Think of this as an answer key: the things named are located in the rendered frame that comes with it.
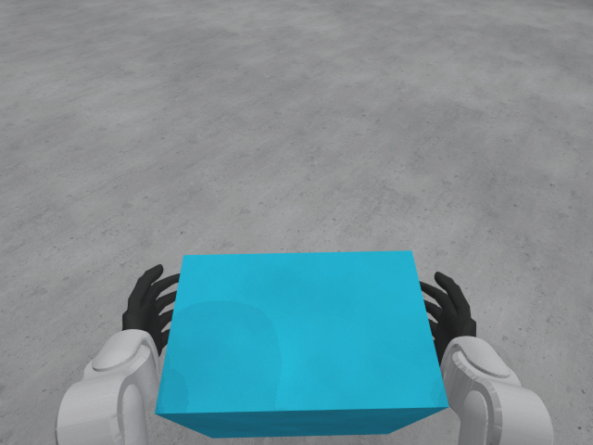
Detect carton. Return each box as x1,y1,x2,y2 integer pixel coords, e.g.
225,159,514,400
155,250,449,439

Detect right robot hand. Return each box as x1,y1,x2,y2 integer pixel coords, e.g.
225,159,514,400
419,272,476,367

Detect robot right forearm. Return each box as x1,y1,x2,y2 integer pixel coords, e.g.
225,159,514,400
440,336,553,445

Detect left robot hand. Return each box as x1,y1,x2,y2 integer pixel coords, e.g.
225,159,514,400
121,264,180,357

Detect robot left forearm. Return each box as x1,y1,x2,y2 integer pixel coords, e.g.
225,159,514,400
55,329,160,445

